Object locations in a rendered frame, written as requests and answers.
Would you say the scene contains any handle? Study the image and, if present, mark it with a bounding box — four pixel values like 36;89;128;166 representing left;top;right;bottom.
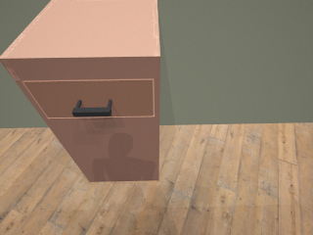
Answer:
72;99;112;118

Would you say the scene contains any drawer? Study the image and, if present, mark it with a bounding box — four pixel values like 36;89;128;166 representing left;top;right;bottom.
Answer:
23;78;154;118

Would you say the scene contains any cabinet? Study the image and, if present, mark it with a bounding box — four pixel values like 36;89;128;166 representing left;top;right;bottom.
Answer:
0;0;160;182

